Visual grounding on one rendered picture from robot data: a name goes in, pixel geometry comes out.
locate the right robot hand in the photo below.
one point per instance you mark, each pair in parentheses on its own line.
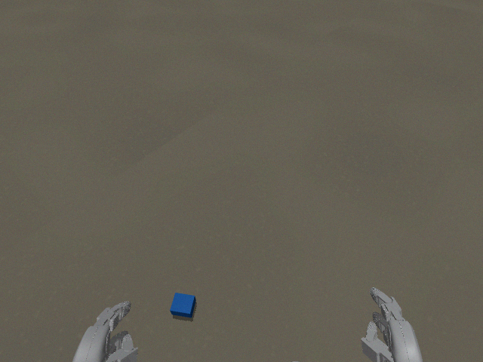
(398,334)

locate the small box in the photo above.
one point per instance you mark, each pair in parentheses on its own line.
(183,305)

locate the left robot hand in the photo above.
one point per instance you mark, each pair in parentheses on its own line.
(96,344)

